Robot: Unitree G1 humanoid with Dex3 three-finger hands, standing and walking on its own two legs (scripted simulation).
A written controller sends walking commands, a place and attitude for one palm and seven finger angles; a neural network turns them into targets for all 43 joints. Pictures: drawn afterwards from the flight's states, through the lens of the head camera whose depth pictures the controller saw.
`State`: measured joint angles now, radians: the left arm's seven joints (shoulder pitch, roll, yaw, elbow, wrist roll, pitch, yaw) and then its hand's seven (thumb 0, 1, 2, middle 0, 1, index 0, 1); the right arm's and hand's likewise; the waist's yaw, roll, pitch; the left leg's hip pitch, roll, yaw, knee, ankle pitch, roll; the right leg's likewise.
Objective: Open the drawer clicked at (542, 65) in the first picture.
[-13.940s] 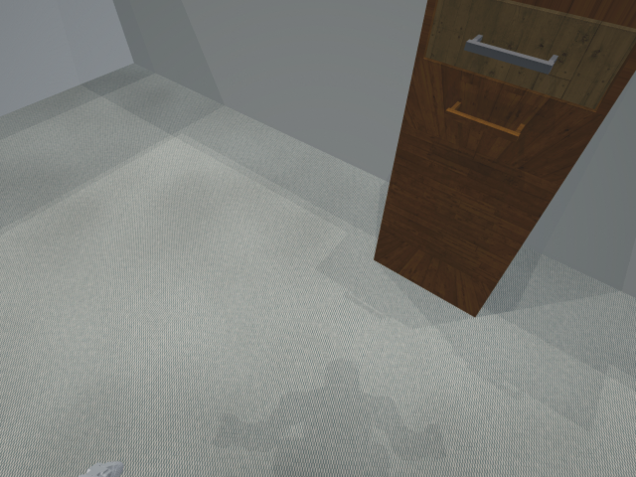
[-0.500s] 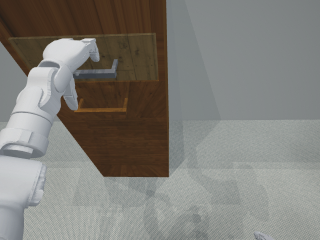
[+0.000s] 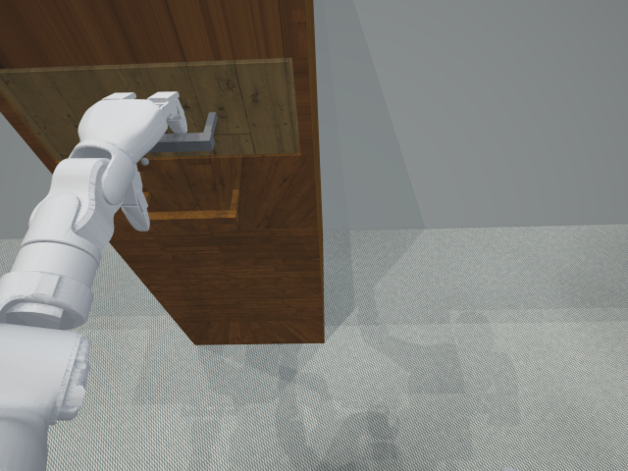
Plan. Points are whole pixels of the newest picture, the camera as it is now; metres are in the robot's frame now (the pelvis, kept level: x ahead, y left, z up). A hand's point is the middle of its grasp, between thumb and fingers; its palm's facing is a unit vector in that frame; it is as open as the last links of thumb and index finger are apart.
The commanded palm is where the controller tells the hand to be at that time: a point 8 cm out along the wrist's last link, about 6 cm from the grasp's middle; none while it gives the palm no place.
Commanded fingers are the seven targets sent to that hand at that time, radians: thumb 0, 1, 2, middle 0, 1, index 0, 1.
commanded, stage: lower the fingers behind the handle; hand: left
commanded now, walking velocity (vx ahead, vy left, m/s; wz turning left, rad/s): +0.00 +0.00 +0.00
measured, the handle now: (151, 133) +0.52 +0.24 +0.14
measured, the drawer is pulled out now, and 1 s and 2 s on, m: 0.00 0.00 0.01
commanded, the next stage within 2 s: close the thumb around the handle in 0.84 s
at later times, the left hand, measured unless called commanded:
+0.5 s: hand (151, 174) +0.46 +0.24 +0.12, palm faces +0.00 -0.01 -1.00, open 13.8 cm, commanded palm +0.44 +0.25 +0.18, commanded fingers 0.00 -0.50 0.30 -0.30 -1.20 -0.30 -1.20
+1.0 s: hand (147, 176) +0.45 +0.24 +0.12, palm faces +0.00 +0.01 -1.00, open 13.8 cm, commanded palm +0.43 +0.24 +0.18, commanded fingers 0.00 -0.28 0.40 -0.32 -1.22 -0.32 -1.22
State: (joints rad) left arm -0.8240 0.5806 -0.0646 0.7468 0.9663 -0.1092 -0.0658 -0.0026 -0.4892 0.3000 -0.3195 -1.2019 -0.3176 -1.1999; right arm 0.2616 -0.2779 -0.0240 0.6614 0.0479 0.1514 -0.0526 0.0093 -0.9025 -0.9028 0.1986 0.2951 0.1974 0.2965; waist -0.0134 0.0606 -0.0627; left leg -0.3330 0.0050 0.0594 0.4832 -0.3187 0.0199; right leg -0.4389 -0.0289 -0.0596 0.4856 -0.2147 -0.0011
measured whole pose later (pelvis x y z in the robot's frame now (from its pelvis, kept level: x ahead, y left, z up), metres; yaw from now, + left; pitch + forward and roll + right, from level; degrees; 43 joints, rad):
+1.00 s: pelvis -0.01 +0.00 +0.00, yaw +0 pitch +10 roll +0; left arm -0.81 0.55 -0.06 0.81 1.01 -0.10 0.05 0.00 -0.48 0.30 -0.31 -1.20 -0.31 -1.20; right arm 0.26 -0.27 -0.04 0.66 0.04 0.13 -0.04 0.01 -0.90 -0.90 0.20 0.30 0.20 0.30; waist -0.02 0.06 -0.08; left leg -0.39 0.00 0.06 0.54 -0.33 0.02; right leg -0.49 -0.03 -0.05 0.53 -0.22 0.00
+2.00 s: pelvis +0.01 +0.01 +0.00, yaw -1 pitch +11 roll -1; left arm -0.64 0.56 -0.03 0.60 0.97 -0.04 0.02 0.01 0.78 0.81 -0.34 -1.34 -0.37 -1.33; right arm 0.26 -0.27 -0.04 0.64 0.04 0.14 -0.02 0.01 -0.90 -0.90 0.20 0.30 0.20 0.30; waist -0.01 0.07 -0.08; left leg -0.36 0.00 0.08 0.52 -0.35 0.03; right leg -0.46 -0.03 -0.04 0.50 -0.22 0.01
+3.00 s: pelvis +0.01 +0.00 +0.00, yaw +1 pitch +6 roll +0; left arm -0.32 0.53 -0.08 0.21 0.92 0.03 0.01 -0.01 0.77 0.84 -0.34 -1.35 -0.39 -1.32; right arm 0.10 -0.28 -0.01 0.65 0.04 0.11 -0.04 0.01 -0.90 -0.90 0.20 0.29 0.20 0.30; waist 0.07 0.08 -0.06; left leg -0.25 0.00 0.04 0.47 -0.33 0.02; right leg -0.35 -0.03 -0.07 0.47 -0.23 0.00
